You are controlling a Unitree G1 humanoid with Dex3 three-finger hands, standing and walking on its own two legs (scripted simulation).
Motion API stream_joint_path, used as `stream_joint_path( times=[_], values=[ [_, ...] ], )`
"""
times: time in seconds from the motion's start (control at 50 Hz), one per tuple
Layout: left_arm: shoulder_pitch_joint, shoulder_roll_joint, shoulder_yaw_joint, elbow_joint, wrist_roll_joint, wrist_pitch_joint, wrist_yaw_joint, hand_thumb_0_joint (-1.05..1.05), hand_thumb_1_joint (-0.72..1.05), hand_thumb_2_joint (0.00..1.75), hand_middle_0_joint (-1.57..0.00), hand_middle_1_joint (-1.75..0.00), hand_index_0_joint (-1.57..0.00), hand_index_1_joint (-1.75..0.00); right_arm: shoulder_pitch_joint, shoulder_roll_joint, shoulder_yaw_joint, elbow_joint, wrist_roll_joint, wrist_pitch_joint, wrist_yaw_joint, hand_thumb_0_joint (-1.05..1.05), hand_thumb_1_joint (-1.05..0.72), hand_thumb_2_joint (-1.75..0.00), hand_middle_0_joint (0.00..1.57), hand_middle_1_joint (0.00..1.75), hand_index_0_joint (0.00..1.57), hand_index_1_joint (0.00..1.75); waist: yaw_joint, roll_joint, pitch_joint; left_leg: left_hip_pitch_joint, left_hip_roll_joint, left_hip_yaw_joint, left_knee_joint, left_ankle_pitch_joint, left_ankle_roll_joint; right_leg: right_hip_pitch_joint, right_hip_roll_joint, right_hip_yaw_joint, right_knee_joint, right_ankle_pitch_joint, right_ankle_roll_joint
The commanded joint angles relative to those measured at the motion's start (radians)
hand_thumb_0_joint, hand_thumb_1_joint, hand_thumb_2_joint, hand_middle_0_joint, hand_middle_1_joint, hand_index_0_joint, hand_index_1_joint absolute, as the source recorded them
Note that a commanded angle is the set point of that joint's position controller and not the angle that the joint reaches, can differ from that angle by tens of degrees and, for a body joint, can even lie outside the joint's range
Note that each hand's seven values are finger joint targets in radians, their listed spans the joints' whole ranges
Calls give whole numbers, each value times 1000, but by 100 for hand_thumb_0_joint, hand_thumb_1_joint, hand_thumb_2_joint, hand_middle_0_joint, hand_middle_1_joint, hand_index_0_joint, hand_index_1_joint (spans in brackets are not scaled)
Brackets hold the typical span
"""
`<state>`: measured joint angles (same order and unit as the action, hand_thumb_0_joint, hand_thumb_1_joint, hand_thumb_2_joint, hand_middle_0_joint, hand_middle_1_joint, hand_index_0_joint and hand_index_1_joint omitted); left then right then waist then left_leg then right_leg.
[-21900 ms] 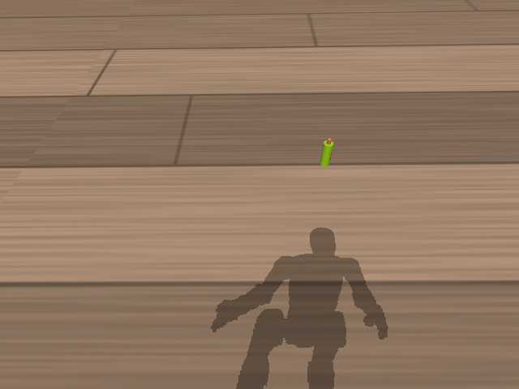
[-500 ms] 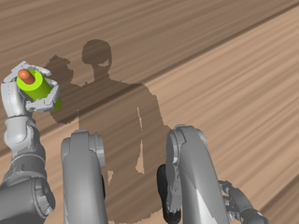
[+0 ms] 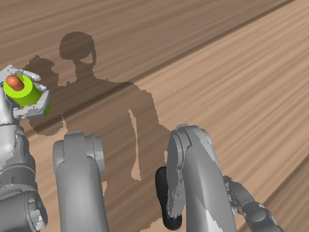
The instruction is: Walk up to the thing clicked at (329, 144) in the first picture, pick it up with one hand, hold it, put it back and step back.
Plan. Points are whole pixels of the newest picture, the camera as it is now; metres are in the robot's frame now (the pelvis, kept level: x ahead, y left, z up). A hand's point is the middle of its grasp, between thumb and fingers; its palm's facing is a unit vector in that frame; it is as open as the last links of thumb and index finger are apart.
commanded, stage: lower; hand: left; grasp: from the side
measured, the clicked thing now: (28, 96) +0.41 +0.29 -0.09
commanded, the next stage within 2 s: loosen in 1.46 s
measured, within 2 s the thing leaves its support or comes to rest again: rests again in 1.50 s
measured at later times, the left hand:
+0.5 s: hand (40, 100) +0.42 +0.28 -0.15, palm faces +0.27 -0.96 +0.00, open 6.8 cm
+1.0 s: hand (44, 103) +0.42 +0.28 -0.17, palm faces +0.28 -0.96 +0.00, open 6.8 cm
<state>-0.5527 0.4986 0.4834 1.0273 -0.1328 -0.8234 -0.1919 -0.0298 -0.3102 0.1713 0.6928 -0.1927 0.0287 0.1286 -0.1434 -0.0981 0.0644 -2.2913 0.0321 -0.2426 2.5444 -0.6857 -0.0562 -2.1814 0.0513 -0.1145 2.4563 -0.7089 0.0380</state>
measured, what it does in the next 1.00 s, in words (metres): stands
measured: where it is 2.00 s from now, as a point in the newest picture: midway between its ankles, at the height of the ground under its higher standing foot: (131, 215)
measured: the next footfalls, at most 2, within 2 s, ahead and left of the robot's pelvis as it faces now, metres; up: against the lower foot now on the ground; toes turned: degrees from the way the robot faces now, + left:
none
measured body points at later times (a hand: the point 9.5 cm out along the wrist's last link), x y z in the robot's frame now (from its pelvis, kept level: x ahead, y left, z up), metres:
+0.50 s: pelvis +0.00 +0.01 -0.01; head +0.23 +0.14 +0.34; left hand +0.40 +0.33 -0.15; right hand +0.15 -0.26 -0.08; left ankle +0.08 +0.14 -0.26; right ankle +0.10 -0.12 -0.26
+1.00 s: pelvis -0.01 +0.02 -0.02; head +0.22 +0.17 +0.33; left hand +0.40 +0.33 -0.17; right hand +0.15 -0.25 -0.06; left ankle +0.08 +0.14 -0.26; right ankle +0.10 -0.12 -0.26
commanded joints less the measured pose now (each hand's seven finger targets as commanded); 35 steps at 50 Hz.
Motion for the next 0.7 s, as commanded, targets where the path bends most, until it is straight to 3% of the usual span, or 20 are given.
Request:
stream_joint_path(
  times=[0.0,0.04,0.12,0.14,0.18,0.28,0.3,0.32,0.38,0.4,0.44,0.48,0.58,0.68],
  values=[
    [-214,204,14,-116,-15,-89,12,0,44,124,-130,-139,-132,-138,76,-267,-66,-51,-5,-8,-10,0,-91,-90,20,30,20,30,-29,268,-595,379,10,119,-248,73,56,304,30,-93,-245,167,-60],
    [-217,203,10,-63,-18,-99,16,0,42,123,-130,-139,-132,-137,73,-274,-46,-55,-10,-7,-8,0,-91,-90,20,30,20,30,-52,234,-568,352,11,111,-229,71,59,320,34,-100,-246,174,-56],
    [-226,267,47,-23,-31,-135,17,0,44,122,-131,-138,-133,-137,43,-291,-20,-70,-21,-11,-9,0,-91,-90,20,30,20,30,-45,226,-543,345,14,99,-220,55,59,322,42,-113,-243,154,-55],
    [-231,251,36,-10,-31,-146,16,0,46,124,-132,-140,-134,-138,41,-292,-6,-79,-26,-12,-6,0,-91,-90,20,30,20,30,-59,232,-540,363,15,93,-222,71,56,337,41,-120,-238,169,-53],
    [-227,322,78,-2,-21,-169,20,0,46,124,-133,-140,-135,-139,22,-302,2,-77,-36,-13,-8,0,-91,-90,20,30,20,30,-50,269,-538,377,20,91,-221,55,53,330,44,-122,-230,154,-56],
    [-231,322,68,15,-25,-210,7,0,48,121,-130,-137,-132,-135,-1,-324,37,-85,-56,-15,-8,0,-91,-90,20,30,20,30,-73,347,-528,449,28,66,-230,107,33,320,43,-144,-198,199,-61],
    [-230,365,100,10,-25,-217,11,0,47,120,-128,-135,-130,-134,-1,-331,39,-87,-62,-16,-10,0,-91,-90,20,30,20,30,-68,352,-539,456,29,65,-222,113,35,332,47,-143,-202,209,-61],
    [-234,339,68,32,-26,-220,8,0,48,119,-127,-134,-129,-132,-12,-329,50,-84,-65,-16,-11,0,-92,-91,20,30,20,30,-82,354,-511,445,30,64,-215,108,35,328,45,-145,-199,209,-59],
    [-214,360,87,38,-28,-227,18,0,44,120,-128,-135,-130,-134,-9,-345,61,-83,-81,-15,-10,0,-92,-91,20,30,20,30,-88,365,-526,470,32,58,-199,156,33,360,47,-149,-195,260,-56],
    [-228,333,61,35,-28,-231,19,0,46,120,-128,-135,-130,-134,-24,-348,67,-96,-82,-15,-8,0,-92,-91,20,30,20,30,-98,375,-508,480,33,48,-211,159,26,340,44,-159,-186,254,-58],
    [-198,346,71,55,-29,-234,24,0,43,119,-129,-135,-130,-134,-24,-355,70,-91,-88,-14,-7,0,-92,-91,20,30,20,30,-96,380,-515,497,34,41,-208,168,25,344,47,-166,-186,262,-57],
    [-205,338,43,70,-19,-236,28,0,46,121,-128,-135,-130,-133,-31,-362,76,-91,-93,-12,-7,0,-91,-90,20,30,20,30,-113,377,-486,492,36,33,-210,172,23,333,45,-174,-181,266,-57],
    [-200,355,58,97,-38,-257,41,0,45,122,-127,-135,-129,-134,-51,-369,101,-105,-102,-11,-4,0,-91,-90,20,30,20,30,-116,333,-467,453,33,26,-191,127,31,360,53,-183,-196,247,-50],
    [-218,390,70,119,-32,-278,67,0,46,124,-127,-137,-130,-135,-73,-377,123,-110,-117,-12,-6,0,-90,-90,20,30,20,30,-127,340,-440,450,36,16,-186,116,30,367,59,-191,-192,242,-49]
  ],
)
